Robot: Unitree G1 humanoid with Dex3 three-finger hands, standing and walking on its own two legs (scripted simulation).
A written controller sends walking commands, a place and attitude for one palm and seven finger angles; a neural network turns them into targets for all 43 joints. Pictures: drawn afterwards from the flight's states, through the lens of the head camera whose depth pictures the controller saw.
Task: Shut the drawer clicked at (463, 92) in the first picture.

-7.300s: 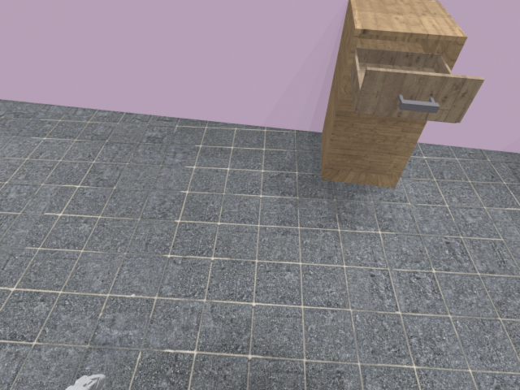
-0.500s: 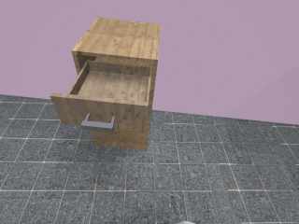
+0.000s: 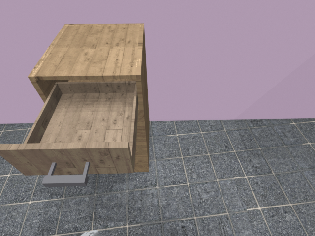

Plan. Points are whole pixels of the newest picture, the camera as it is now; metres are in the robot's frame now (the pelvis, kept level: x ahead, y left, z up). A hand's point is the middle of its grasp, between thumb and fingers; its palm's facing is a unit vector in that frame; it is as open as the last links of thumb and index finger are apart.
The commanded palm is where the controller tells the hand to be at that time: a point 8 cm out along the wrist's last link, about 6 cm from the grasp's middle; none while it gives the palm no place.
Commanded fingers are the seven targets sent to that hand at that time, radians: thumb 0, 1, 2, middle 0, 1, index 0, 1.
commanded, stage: come to a stop and stand still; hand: left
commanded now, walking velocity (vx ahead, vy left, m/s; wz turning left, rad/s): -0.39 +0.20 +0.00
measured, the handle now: (68, 173) +0.30 +0.27 -0.05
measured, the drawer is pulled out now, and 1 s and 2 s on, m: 0.30 0.30 0.30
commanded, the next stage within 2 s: look again from close up in 1.26 s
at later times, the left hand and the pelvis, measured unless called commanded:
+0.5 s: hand out of the picture +0.04 +0.24 -0.17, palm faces +0.08 -0.98 -0.20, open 7.4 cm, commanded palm none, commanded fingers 0.00 0.90 0.90 -0.20 -0.30 -0.20 -0.30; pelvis +0.02 +0.05 +0.01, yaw -1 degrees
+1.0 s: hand out of the picture +0.01 +0.15 -0.15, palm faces +0.01 -0.97 -0.25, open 7.2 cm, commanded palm none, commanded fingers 0.00 0.90 0.90 -0.20 -0.30 -0.20 -0.30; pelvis -0.03 -0.03 +0.01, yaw -1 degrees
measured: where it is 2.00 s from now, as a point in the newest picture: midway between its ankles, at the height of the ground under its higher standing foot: outside the picture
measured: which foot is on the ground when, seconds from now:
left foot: up 0.00-0.34, down 0.36-1.00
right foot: down 0.00-0.38, up 0.40-0.76, down 0.78-1.00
